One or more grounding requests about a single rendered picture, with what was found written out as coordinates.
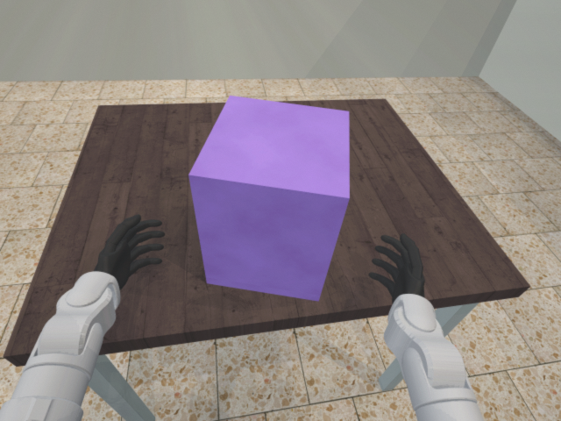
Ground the right robot forearm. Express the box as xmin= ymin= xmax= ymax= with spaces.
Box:
xmin=384 ymin=294 xmax=484 ymax=421

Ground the table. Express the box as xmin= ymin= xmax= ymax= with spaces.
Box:
xmin=3 ymin=99 xmax=530 ymax=421

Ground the left robot forearm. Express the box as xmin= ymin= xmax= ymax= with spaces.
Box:
xmin=0 ymin=271 xmax=120 ymax=421

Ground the robot left hand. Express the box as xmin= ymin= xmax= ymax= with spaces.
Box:
xmin=94 ymin=214 xmax=165 ymax=289

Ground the carton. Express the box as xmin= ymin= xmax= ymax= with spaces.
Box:
xmin=188 ymin=96 xmax=350 ymax=302

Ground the robot right hand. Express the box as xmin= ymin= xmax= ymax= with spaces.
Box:
xmin=369 ymin=233 xmax=425 ymax=303

